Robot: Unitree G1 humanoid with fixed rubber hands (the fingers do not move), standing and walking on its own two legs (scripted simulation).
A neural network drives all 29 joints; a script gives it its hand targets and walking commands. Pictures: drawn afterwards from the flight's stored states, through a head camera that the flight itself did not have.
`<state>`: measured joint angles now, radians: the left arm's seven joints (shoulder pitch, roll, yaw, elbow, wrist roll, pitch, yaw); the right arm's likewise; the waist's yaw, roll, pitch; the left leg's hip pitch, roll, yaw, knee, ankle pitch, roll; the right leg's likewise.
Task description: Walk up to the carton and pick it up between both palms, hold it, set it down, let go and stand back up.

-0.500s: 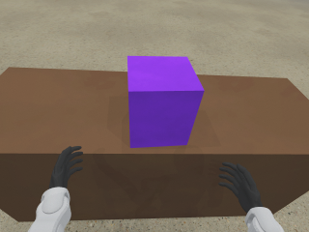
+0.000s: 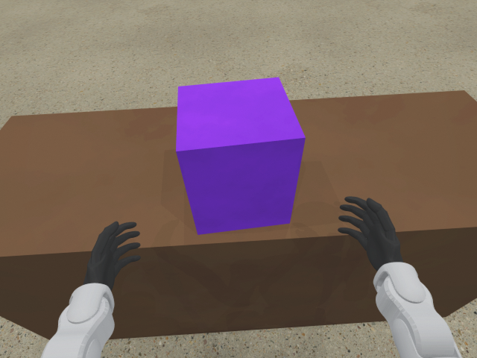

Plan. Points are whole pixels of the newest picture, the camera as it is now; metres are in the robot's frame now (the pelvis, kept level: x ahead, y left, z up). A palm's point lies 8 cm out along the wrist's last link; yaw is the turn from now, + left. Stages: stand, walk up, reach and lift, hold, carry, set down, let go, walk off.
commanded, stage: reach and lift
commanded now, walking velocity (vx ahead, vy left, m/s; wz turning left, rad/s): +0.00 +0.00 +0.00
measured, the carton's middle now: (236, 158) +0.51 +0.00 +0.05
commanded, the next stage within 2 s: none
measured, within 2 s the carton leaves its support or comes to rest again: neither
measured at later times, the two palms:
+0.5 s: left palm (108, 209) +0.33 +0.20 +0.12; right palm (360, 186) +0.35 -0.19 +0.13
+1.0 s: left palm (107, 161) +0.40 +0.21 +0.16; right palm (351, 142) +0.41 -0.19 +0.17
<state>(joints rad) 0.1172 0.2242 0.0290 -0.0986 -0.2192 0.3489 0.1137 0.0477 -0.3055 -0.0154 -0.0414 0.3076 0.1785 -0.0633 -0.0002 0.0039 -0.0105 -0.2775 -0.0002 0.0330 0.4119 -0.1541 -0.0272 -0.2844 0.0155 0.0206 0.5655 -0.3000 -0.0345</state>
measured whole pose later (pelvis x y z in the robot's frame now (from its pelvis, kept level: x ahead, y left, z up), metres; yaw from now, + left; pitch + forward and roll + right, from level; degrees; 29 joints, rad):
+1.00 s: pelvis -0.01 +0.00 +0.00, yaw +0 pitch +1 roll +3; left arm -0.71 0.30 0.11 0.36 -0.22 0.60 0.12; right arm -0.78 -0.35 0.00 0.54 0.42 0.39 -0.07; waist 0.00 -0.05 0.04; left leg -0.28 0.00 0.03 0.41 -0.14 -0.03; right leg -0.28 0.02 0.02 0.56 -0.29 -0.03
